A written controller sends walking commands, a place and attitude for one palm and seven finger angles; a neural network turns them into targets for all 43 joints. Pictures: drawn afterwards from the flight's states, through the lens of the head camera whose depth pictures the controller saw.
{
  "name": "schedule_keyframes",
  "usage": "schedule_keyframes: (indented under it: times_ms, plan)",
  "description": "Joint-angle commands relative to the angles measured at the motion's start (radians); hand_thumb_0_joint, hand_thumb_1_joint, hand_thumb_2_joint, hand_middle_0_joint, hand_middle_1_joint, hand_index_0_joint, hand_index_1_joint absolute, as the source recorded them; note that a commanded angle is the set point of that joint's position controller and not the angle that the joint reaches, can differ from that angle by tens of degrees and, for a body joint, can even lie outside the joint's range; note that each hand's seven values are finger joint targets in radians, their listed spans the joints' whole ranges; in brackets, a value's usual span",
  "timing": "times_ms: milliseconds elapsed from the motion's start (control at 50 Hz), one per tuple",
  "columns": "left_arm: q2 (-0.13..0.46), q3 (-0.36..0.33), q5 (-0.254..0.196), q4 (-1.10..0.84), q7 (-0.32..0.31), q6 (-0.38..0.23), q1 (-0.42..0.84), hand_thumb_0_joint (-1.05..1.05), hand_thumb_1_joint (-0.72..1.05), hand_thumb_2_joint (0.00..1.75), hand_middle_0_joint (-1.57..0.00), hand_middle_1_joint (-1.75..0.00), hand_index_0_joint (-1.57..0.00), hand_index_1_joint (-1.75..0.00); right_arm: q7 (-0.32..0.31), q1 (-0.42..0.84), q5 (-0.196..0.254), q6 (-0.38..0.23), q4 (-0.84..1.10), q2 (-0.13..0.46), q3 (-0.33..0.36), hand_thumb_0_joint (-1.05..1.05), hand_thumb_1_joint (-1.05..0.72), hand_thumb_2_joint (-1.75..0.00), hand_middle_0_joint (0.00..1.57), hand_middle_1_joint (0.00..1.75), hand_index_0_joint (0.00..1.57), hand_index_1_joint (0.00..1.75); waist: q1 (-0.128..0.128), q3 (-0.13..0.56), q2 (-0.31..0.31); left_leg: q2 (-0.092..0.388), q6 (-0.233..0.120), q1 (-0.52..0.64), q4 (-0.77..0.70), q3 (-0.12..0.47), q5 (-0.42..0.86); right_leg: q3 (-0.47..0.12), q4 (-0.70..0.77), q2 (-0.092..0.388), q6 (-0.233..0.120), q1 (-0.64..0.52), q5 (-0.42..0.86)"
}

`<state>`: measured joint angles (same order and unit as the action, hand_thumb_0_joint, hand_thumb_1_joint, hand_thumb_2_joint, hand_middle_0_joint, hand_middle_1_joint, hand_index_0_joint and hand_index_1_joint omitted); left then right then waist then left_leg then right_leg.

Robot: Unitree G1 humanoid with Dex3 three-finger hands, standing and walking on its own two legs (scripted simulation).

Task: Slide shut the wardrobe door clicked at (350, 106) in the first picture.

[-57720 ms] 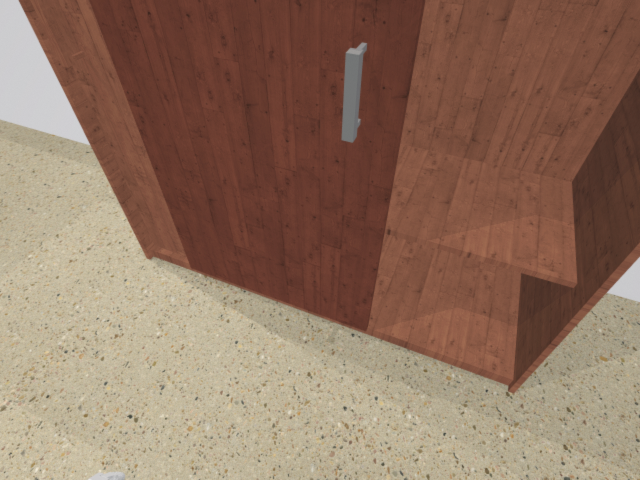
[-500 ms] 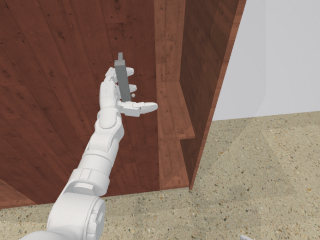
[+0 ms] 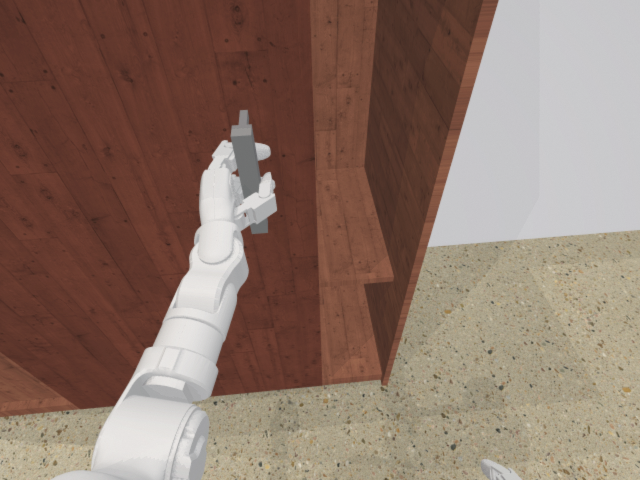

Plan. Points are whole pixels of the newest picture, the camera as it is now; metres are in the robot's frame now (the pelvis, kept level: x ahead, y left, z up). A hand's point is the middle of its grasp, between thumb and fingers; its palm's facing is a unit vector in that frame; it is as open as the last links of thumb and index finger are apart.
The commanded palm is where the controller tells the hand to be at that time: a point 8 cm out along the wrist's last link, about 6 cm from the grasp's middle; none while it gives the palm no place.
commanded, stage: grip the handle and tug to test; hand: left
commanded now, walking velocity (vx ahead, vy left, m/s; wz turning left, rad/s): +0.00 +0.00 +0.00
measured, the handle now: (252, 174) +0.48 +0.11 +0.14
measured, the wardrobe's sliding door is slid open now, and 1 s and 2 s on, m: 0.19 0.19 0.19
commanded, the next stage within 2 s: tug the door sideways, standing still in 0.68 s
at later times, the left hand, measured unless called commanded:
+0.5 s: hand (267, 197) +0.42 +0.08 +0.15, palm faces +0.13 -0.99 +0.01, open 6.0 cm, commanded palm +0.38 +0.12 +0.14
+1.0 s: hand (267, 196) +0.42 +0.08 +0.15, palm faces +0.13 -0.99 +0.01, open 5.9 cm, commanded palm +0.40 +0.11 +0.14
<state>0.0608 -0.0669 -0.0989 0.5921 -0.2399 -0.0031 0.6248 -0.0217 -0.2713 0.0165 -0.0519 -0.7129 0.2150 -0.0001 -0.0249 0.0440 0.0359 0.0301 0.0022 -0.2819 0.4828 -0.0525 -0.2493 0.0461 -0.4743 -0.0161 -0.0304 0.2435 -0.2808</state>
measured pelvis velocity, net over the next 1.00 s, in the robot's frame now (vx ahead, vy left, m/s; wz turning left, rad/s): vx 0.03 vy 0.00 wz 0.03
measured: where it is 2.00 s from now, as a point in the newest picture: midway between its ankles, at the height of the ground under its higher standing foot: outside the picture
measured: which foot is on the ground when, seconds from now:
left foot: down 0.00-1.00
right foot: down 0.00-1.00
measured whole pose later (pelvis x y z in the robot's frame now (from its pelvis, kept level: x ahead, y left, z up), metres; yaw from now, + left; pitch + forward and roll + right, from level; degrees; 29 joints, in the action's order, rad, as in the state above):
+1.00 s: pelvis +0.03 +0.00 +0.00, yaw +1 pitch +3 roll +0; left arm 0.02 0.00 -0.10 0.31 -0.24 0.17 0.50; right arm -0.03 -0.21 0.01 0.02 -0.67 0.21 0.01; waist 0.01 0.04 0.03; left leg 0.02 0.01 -0.23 0.46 -0.03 -0.28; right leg 0.07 -0.44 -0.01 -0.03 0.18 -0.31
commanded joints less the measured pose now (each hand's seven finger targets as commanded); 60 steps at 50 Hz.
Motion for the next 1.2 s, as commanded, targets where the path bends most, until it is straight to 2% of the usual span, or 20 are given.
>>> schedule_keyframes:
  times_ms: [0,40,160,200,320,360,380,440,500,540,620,660,680,760,780,860,980,1080,1100,1180]
  plan:
    - [0.054,0.026,0.008,-0.238,0.023,-0.075,0.5,0.0,0.9,0.9,-0.45,-1.4,-0.45,-1.4,-0.01,0.029,0.007,-0.04,0.115,0.113,0.035,0.0,-0.9,-0.9,0.2,0.3,0.2,0.3,-0.029,0.279,-0.087,-0.024,-0.034,0.182,-0.005,0.018,0.284,-0.018,0.048,-0.007,0.017,-0.03,0.372]
    - [0.046,0.031,0.008,-0.26,0.025,-0.077,0.49,0.0,0.9,0.9,-0.45,-1.4,-0.45,-1.4,-0.009,0.03,0.005,-0.041,0.118,0.109,0.037,0.0,-0.9,-0.9,0.2,0.3,0.2,0.3,-0.022,0.313,-0.083,-0.025,-0.034,0.193,-0.004,0.02,0.303,-0.017,0.04,-0.006,0.016,-0.045,0.392]
    - [0.078,0.006,0.002,-0.229,0.035,-0.066,0.494,0.0,0.9,0.9,-0.45,-1.4,-0.45,-1.4,-0.017,0.033,0.006,-0.031,0.113,0.114,0.033,0.0,-0.9,-0.9,0.2,0.3,0.2,0.3,-0.026,0.275,-0.114,-0.031,-0.037,0.164,-0.007,0.016,0.285,-0.022,0.052,0.0,0.022,-0.059,0.398]
    - [0.081,0.005,-0.001,-0.232,0.04,-0.066,0.503,0.0,0.9,0.9,-0.45,-1.4,-0.45,-1.4,-0.019,0.039,0.009,-0.03,0.114,0.11,0.03,0.0,-0.9,-0.9,0.2,0.3,0.2,0.3,-0.025,0.288,-0.081,-0.033,-0.038,0.171,-0.007,0.014,0.276,-0.026,0.053,0.0,0.021,-0.055,0.395]
    - [0.082,-0.011,-0.011,-0.206,0.046,-0.069,0.464,0.0,0.9,0.9,-0.45,-1.4,-0.45,-1.4,-0.019,0.039,0.009,-0.032,0.121,0.111,0.028,0.0,-0.9,-0.9,0.2,0.3,0.2,0.3,-0.015,0.278,-0.115,-0.033,-0.038,0.155,-0.014,0.016,0.259,-0.023,0.056,0.0,0.023,-0.061,0.379]
    - [0.091,-0.018,-0.008,-0.215,0.047,-0.072,0.421,0.0,0.9,0.9,-0.45,-1.4,-0.45,-1.4,-0.019,0.042,0.01,-0.029,0.126,0.113,0.029,0.0,-0.9,-0.9,0.2,0.3,0.2,0.3,-0.001,0.294,-0.104,-0.032,-0.035,0.155,-0.018,0.015,0.268,-0.022,0.052,0.002,0.019,-0.083,0.381]
    - [0.053,0.017,-0.011,-0.246,0.052,-0.077,0.421,0.0,0.9,0.9,-0.45,-1.4,-0.45,-1.4,-0.016,0.049,0.011,-0.033,0.135,0.107,0.03,0.0,-0.9,-0.9,0.2,0.3,0.2,0.3,-0.007,0.297,-0.083,-0.032,-0.037,0.169,-0.016,0.011,0.285,-0.023,0.05,0.0,0.02,-0.077,0.402]
    - [0.051,0.012,-0.016,-0.298,0.054,-0.073,0.335,0.0,0.9,0.9,-0.45,-1.4,-0.45,-1.4,-0.008,0.052,0.012,-0.035,0.151,0.107,0.033,0.0,-0.9,-0.9,0.2,0.3,0.2,0.3,0.013,0.328,-0.078,-0.029,-0.035,0.188,-0.011,0.009,0.337,-0.017,0.039,-0.003,0.016,-0.101,0.451]
    - [0.039,0.026,-0.018,-0.324,0.054,-0.062,0.295,0.0,0.9,0.9,-0.45,-1.4,-0.45,-1.4,-0.003,0.056,0.013,-0.033,0.161,0.11,0.034,0.0,-0.9,-0.9,0.2,0.3,0.2,0.3,0.015,0.297,-0.104,-0.025,-0.034,0.18,-0.017,0.011,0.339,-0.013,0.041,-0.005,0.017,-0.104,0.453]
    - [0.041,0.027,-0.016,-0.391,0.054,-0.056,0.25,0.0,0.9,0.9,-0.45,-1.4,-0.45,-1.4,0.0,0.063,0.013,-0.032,0.174,0.108,0.037,0.0,-0.9,-0.9,0.2,0.3,0.2,0.3,0.025,0.33,-0.074,-0.024,-0.032,0.201,-0.016,0.005,0.376,-0.013,0.034,-0.004,0.015,-0.125,0.489]
    - [0.027,0.04,-0.019,-0.477,0.06,-0.025,0.128,0.0,0.9,0.9,-0.45,-1.4,-0.45,-1.4,0.008,0.078,0.013,-0.023,0.197,0.104,0.038,0.0,-0.9,-0.9,0.2,0.3,0.2,0.3,0.039,0.331,-0.082,-0.022,-0.031,0.211,-0.015,-0.001,0.446,-0.008,0.028,-0.004,0.017,-0.162,0.572]
    - [0.066,0.0,-0.022,-0.481,0.058,0.002,0.076,0.0,0.9,0.9,-0.45,-1.4,-0.45,-1.4,0.007,0.081,0.012,-0.012,0.203,0.11,0.038,0.0,-0.9,-0.9,0.2,0.3,0.2,0.3,0.051,0.313,-0.116,-0.022,-0.03,0.195,-0.017,-0.002,0.459,-0.004,0.03,-0.001,0.018,-0.19,0.601]
    - [0.058,0.016,-0.021,-0.525,0.062,0.009,0.099,0.0,0.9,0.9,-0.45,-1.4,-0.45,-1.4,0.006,0.087,0.013,-0.009,0.206,0.107,0.037,0.0,-0.9,-0.9,0.2,0.3,0.2,0.3,0.041,0.318,-0.086,-0.023,-0.03,0.207,-0.019,-0.006,0.465,-0.01,0.031,0.0,0.02,-0.185,0.618]
    - [0.07,0.007,-0.016,-0.569,0.058,0.061,0.055,0.0,0.9,0.9,-0.45,-1.4,-0.45,-1.4,0.003,0.093,0.01,0.01,0.216,0.106,0.035,0.0,-0.9,-0.9,0.2,0.3,0.2,0.3,0.049,0.31,-0.08,-0.024,-0.027,0.218,-0.014,-0.004,0.513,-0.005,0.031,0.004,0.016,-0.205,0.655]
    - [0.019,0.07,-0.011,-0.594,0.057,0.068,0.133,0.0,0.9,0.9,-0.45,-1.4,-0.45,-1.4,0.002,0.096,0.011,0.011,0.213,0.101,0.033,0.0,-0.9,-0.9,0.2,0.3,0.2,0.3,0.023,0.298,-0.067,-0.023,-0.03,0.236,-0.009,0.0,0.529,-0.005,0.031,0.002,0.019,-0.174,0.663]
    - [0.028,0.061,0.003,-0.518,0.024,0.109,0.297,0.0,0.9,0.9,-0.45,-1.4,-0.45,-1.4,-0.012,0.067,0.0,0.029,0.17,0.105,0.036,0.0,-0.9,-0.9,0.2,0.3,0.2,0.3,-0.012,0.272,-0.087,-0.025,-0.031,0.246,0.011,0.01,0.515,-0.006,0.038,0.001,0.02,-0.118,0.631]
    - [-0.075,0.153,0.01,-0.482,0.013,0.092,0.371,0.0,0.9,0.9,-0.45,-1.4,-0.45,-1.4,-0.011,0.066,-0.005,0.036,0.157,0.093,0.039,0.0,-0.9,-0.9,0.2,0.3,0.2,0.3,-0.033,0.331,-0.084,-0.023,-0.03,0.286,0.035,0.032,0.553,-0.001,0.016,0.004,0.018,-0.085,0.624]
    - [-0.134,0.217,0.015,-0.427,0.01,0.041,0.462,0.0,0.9,0.9,-0.45,-1.4,-0.45,-1.4,-0.004,0.066,-0.005,0.032,0.149,0.089,0.037,0.0,-0.9,-0.9,0.2,0.3,0.2,0.3,-0.049,0.327,-0.078,-0.021,-0.029,0.287,0.039,0.049,0.501,0.0,0.011,0.002,0.013,-0.045,0.547]
    - [-0.14,0.223,0.015,-0.421,0.01,0.031,0.485,0.0,0.9,0.9,-0.45,-1.4,-0.45,-1.4,-0.003,0.069,-0.004,0.029,0.149,0.087,0.037,0.0,-0.9,-0.9,0.2,0.3,0.2,0.3,-0.049,0.332,-0.05,-0.02,-0.028,0.293,0.041,0.049,0.493,-0.001,0.009,0.002,0.012,-0.033,0.533]
    - [-0.187,0.262,0.012,-0.346,0.005,-0.005,0.55,0.0,0.9,0.9,-0.45,-1.4,-0.45,-1.4,0.003,0.062,-0.003,0.019,0.135,0.087,0.036,0.0,-0.9,-0.9,0.2,0.3,0.2,0.3,-0.062,0.316,-0.078,-0.018,-0.026,0.275,0.038,0.067,0.424,0.005,0.008,-0.005,0.009,0.004,0.451]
